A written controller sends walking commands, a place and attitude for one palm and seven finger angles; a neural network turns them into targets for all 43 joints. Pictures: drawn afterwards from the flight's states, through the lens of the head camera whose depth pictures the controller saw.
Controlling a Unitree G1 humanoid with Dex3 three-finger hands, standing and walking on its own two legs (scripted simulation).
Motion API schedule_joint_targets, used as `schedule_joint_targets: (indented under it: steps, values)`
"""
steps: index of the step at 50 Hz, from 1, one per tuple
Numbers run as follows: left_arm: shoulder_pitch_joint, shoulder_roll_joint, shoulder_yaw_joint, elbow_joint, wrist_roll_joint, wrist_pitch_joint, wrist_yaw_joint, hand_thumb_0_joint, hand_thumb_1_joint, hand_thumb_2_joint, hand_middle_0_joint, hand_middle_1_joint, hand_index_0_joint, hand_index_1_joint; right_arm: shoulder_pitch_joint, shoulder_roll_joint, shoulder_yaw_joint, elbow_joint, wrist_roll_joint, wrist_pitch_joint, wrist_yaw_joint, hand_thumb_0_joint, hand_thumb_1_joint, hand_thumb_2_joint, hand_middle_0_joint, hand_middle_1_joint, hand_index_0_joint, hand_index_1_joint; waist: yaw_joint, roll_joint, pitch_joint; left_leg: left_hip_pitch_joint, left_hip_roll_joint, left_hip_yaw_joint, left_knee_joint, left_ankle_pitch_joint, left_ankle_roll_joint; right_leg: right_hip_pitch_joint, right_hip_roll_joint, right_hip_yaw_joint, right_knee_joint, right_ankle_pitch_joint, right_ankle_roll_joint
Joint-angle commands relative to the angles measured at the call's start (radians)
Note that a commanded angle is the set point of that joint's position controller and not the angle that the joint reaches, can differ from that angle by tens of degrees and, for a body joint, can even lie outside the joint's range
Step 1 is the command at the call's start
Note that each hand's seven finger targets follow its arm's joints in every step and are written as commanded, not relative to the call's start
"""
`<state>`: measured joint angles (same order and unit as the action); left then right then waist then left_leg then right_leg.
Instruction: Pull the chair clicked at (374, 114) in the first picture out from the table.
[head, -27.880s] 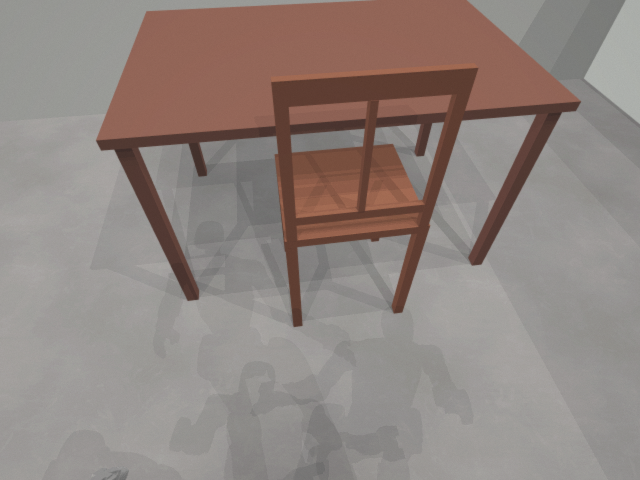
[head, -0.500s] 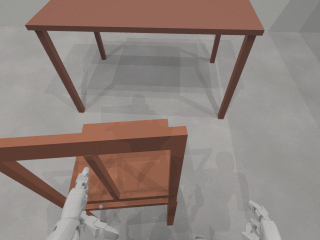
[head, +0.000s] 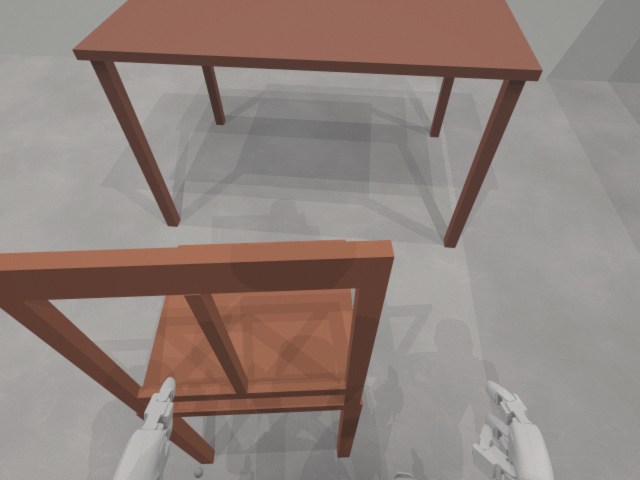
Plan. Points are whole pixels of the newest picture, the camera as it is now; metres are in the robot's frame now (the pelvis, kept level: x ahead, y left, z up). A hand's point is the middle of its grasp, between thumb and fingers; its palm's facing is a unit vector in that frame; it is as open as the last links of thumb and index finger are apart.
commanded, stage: draw the hand back to the body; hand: left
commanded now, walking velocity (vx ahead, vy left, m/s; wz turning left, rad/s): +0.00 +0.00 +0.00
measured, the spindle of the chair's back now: (223, 348) +0.29 +0.14 -0.01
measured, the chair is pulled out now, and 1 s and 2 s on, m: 0.63 0.62 0.62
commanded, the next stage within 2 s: step back with the hand held close in 1.64 s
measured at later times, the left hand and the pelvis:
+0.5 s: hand (151, 435) +0.17 +0.17 +0.07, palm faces -0.03 -0.99 -0.10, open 17.5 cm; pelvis -0.01 +0.00 -0.01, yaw +0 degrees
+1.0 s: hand (70, 400) +0.19 +0.24 +0.11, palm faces +0.26 -0.86 -0.45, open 12.4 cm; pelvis +0.03 +0.00 +0.05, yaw +0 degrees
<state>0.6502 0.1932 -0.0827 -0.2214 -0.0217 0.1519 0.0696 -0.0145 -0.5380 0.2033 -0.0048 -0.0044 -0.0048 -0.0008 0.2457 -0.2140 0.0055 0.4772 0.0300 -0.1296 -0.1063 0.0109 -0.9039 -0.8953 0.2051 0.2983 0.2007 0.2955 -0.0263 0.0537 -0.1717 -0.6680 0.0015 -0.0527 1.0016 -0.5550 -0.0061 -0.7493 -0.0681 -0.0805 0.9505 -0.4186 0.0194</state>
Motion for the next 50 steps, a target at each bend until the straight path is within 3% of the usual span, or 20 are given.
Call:
schedule_joint_targets:
  steps: [1,3,4,5,6,8,13,15,18,21,24,28,29,30,31,32,38,41,44,50]
  values:
    - [0.08,0.081,0.053,-0.23,0.011,-0.064,0.009,0.0,-0.55,0.2,0.0,0.0,0.0,0.0,-0.074,-0.113,-0.053,-0.171,0.004,-0.061,-0.014,0.0,-0.9,-0.9,0.2,0.3,0.2,0.3,-0.002,-0.031,-0.086,-0.024,-0.013,0.012,-0.152,0.295,0.013,0.168,0.03,-0.02,-0.115,0.139,-0.034]
    - [0.091,0.069,0.033,-0.243,0.016,-0.067,0.009,0.0,-0.55,0.2,0.0,0.0,0.0,0.0,-0.072,-0.112,-0.05,-0.175,0.006,-0.061,-0.013,0.0,-0.9,-0.9,0.2,0.3,0.2,0.3,-0.009,-0.026,-0.079,-0.022,-0.013,0.011,-0.149,0.283,0.012,0.148,0.03,-0.024,-0.11,0.121,-0.033]
    - [-0.005,-0.003,0.028,-0.374,-0.102,-0.184,-0.024,0.0,-0.55,0.2,0.0,0.0,0.0,0.0,-0.06,-0.108,-0.047,-0.168,0.007,-0.089,-0.012,0.0,-0.9,-0.9,0.2,0.3,0.2,0.3,-0.033,-0.072,-0.067,-0.038,-0.021,0.008,-0.108,0.293,0.009,0.111,0.036,-0.04,-0.096,0.148,-0.03]
    - [0.039,0.072,0.092,-0.333,-0.102,-0.239,-0.039,0.0,-0.55,0.2,0.0,0.0,0.0,0.0,-0.065,-0.11,-0.056,-0.14,0.007,-0.103,-0.013,0.0,-0.9,-0.9,0.2,0.3,0.2,0.3,-0.006,-0.058,-0.11,-0.041,-0.022,0.013,-0.097,0.286,0.01,0.125,0.037,-0.028,-0.086,0.136,-0.033]
    - [0.05,0.096,0.127,-0.35,-0.121,-0.281,-0.051,0.0,-0.55,0.2,0.0,0.0,0.0,0.0,-0.058,-0.112,-0.06,-0.134,0.01,-0.112,-0.014,0.0,-0.9,-0.9,0.2,0.3,0.2,0.3,-0.002,-0.046,-0.113,-0.041,-0.021,0.01,-0.097,0.305,0.008,0.132,0.037,-0.03,-0.078,0.149,-0.037]
    - [0.061,0.089,0.127,-0.37,-0.139,-0.354,-0.082,0.0,-0.55,0.2,0.0,0.0,0.0,0.0,-0.057,-0.102,-0.061,-0.122,0.016,-0.127,-0.003,0.0,-0.9,-0.9,0.2,0.3,0.2,0.3,0.002,0.011,-0.135,-0.017,-0.02,0.011,-0.093,0.331,-0.001,0.125,0.035,-0.029,-0.058,0.161,-0.038]
    - [0.08,0.104,0.185,-0.272,-0.177,-0.528,-0.189,0.0,-0.55,0.2,0.0,0.0,0.0,0.0,-0.106,-0.09,-0.08,-0.086,0.026,-0.125,0.035,0.0,-0.9,-0.9,0.2,0.3,0.2,0.3,0.009,-0.051,-0.079,-0.112,-0.01,0.013,-0.055,0.267,-0.002,0.094,0.034,-0.013,-0.032,0.119,-0.036]
    - [0.093,0.119,0.204,-0.269,-0.198,-0.574,-0.247,0.0,-0.55,0.2,0.0,0.0,0.0,0.0,-0.127,-0.09,-0.084,-0.094,0.035,-0.123,0.047,0.0,-0.9,-0.9,0.2,0.3,0.2,0.3,0.018,-0.02,-0.112,-0.109,-0.01,0.02,-0.052,0.253,0.0,0.109,0.029,0.002,-0.034,0.104,-0.036]
    - [0.111,0.149,0.261,-0.289,-0.232,-0.512,-0.276,0.0,-0.55,0.2,0.0,0.0,0.0,0.0,-0.146,-0.094,-0.079,-0.124,0.05,-0.106,0.041,0.0,-0.9,-0.9,0.2,0.3,0.2,0.3,0.028,-0.005,-0.13,-0.067,-0.01,0.023,-0.099,0.239,0.005,0.177,0.029,0.005,-0.075,0.083,-0.035]
    - [0.079,0.171,0.302,-0.354,-0.262,-0.459,-0.261,0.0,-0.55,0.2,0.0,0.0,0.0,0.0,-0.147,-0.09,-0.071,-0.131,0.056,-0.107,0.024,0.0,-0.9,-0.9,0.2,0.3,0.2,0.3,0.027,-0.01,-0.14,-0.023,-0.005,0.013,-0.128,0.264,0.01,0.217,0.034,-0.001,-0.106,0.108,-0.033]
    - [0.049,0.176,0.321,-0.367,-0.278,-0.448,-0.252,0.0,-0.514,0.218,-0.005,-0.008,-0.005,-0.008,-0.124,-0.088,-0.064,-0.114,0.058,-0.121,0.012,0.0,-0.9,-0.9,0.2,0.3,0.2,0.3,0.015,-0.052,-0.103,0.002,-0.002,0.01,-0.152,0.275,0.01,0.229,0.037,-0.008,-0.14,0.127,-0.025]
    - [0.024,0.189,0.338,-0.33,-0.282,-0.435,-0.27,0.0,-0.369,0.287,-0.025,-0.037,-0.025,-0.037,-0.12,-0.097,-0.057,-0.09,0.059,-0.151,0.006,0.0,-0.9,-0.9,0.2,0.3,0.2,0.3,0.01,-0.038,-0.064,0.052,0.002,0.005,-0.193,0.282,0.009,0.253,0.038,-0.009,-0.183,0.135,-0.025]
    - [0.106,0.356,0.415,-0.337,-0.103,-0.327,-0.093,0.0,-0.332,0.305,-0.03,-0.045,-0.03,-0.045,-0.105,-0.083,-0.059,-0.109,0.033,-0.105,-0.016,0.0,-0.9,-0.9,0.2,0.3,0.2,0.3,0.104,0.042,-0.106,0.102,0.032,0.012,-0.275,0.288,-0.006,0.365,0.011,0.046,-0.22,0.139,-0.051]
    - [0.109,0.232,0.326,-0.419,-0.085,-0.28,-0.029,0.0,-0.296,0.322,-0.035,-0.053,-0.035,-0.053,-0.096,-0.068,-0.043,-0.134,0.027,-0.093,-0.019,0.0,-0.9,-0.9,0.2,0.3,0.2,0.3,0.061,0.041,-0.034,0.113,0.025,0.016,-0.299,0.285,-0.009,0.374,0.006,0.019,-0.242,0.154,-0.047]
    - [0.095,0.234,0.328,-0.428,-0.068,-0.244,0.014,0.0,-0.26,0.34,-0.04,-0.06,-0.04,-0.06,-0.106,-0.071,-0.042,-0.122,0.027,-0.08,-0.021,0.0,-0.9,-0.9,0.2,0.3,0.2,0.3,0.065,0.045,-0.018,0.123,0.028,0.013,-0.31,0.299,-0.009,0.398,0.009,0.015,-0.258,0.162,-0.052]
    - [0.116,0.195,0.293,-0.395,-0.056,-0.22,0.038,0.0,-0.224,0.357,-0.045,-0.068,-0.045,-0.068,-0.109,-0.068,-0.036,-0.111,0.022,-0.067,-0.025,0.0,-0.9,-0.9,0.2,0.3,0.2,0.3,0.055,0.028,0.019,0.152,0.031,0.02,-0.32,0.315,-0.005,0.399,0.012,0.008,-0.271,0.184,-0.047]
    - [-0.014,0.267,0.341,-0.42,-0.029,-0.183,0.113,0.0,-0.006,0.462,-0.075,-0.113,-0.075,-0.113,-0.121,-0.092,-0.025,-0.082,0.009,-0.059,-0.035,0.0,-0.9,-0.9,0.2,0.3,0.2,0.3,0.055,0.0,0.063,0.29,0.036,0.01,-0.429,0.386,-0.004,0.509,0.01,0.0,-0.363,0.268,-0.046]
    - [-0.081,0.318,0.391,-0.462,-0.023,-0.184,0.125,0.0,0.102,0.515,-0.09,-0.135,-0.09,-0.135,-0.137,-0.093,-0.016,-0.063,0.007,-0.075,-0.033,0.0,-0.9,-0.9,0.2,0.3,0.2,0.3,0.066,0.052,0.064,0.347,0.033,0.012,-0.473,0.431,-0.007,0.568,0.008,0.005,-0.403,0.306,-0.05]
    - [-0.111,0.319,0.411,-0.477,-0.023,-0.19,0.13,0.0,0.211,0.567,-0.105,-0.157,-0.105,-0.157,-0.141,-0.091,-0.01,-0.047,0.001,-0.092,-0.028,0.0,-0.9,-0.9,0.2,0.3,0.2,0.3,0.07,0.04,0.064,0.404,0.035,0.014,-0.509,0.489,-0.007,0.606,0.009,0.003,-0.424,0.352,-0.049]
    - [-0.189,0.366,0.468,-0.553,-0.022,-0.195,0.139,0.0,0.429,0.673,-0.135,-0.202,-0.135,-0.202,-0.151,-0.095,-0.004,-0.015,-0.008,-0.134,-0.011,0.0,-0.9,-0.9,0.2,0.3,0.2,0.3,0.079,0.095,0.041,0.49,0.04,0.016,-0.547,0.616,-0.012,0.67,0.008,0.004,-0.453,0.433,-0.048]
